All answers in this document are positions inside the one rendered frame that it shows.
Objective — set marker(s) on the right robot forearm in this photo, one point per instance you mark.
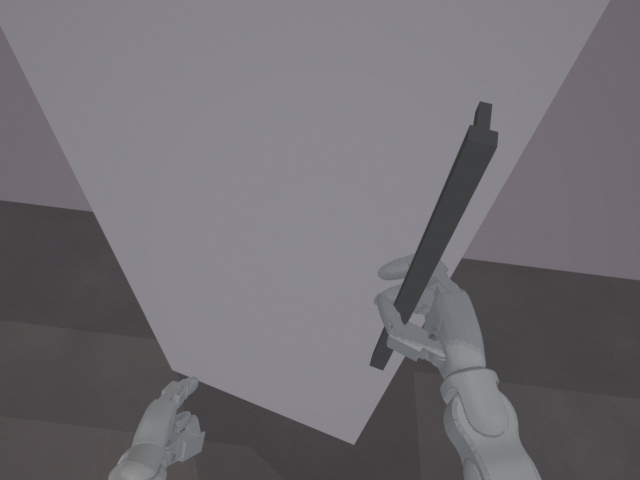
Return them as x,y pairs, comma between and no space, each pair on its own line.
482,425

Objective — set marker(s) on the fridge door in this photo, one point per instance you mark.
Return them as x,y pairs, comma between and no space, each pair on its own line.
254,163

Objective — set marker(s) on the handle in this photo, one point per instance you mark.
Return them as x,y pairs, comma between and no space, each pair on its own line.
476,151

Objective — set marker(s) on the left robot forearm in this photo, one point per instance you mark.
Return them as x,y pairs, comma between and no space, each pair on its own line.
144,461

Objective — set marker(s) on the robot left hand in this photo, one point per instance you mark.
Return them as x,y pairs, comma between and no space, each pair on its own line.
161,426

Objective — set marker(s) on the robot right hand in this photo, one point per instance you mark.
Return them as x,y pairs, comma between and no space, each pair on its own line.
449,315

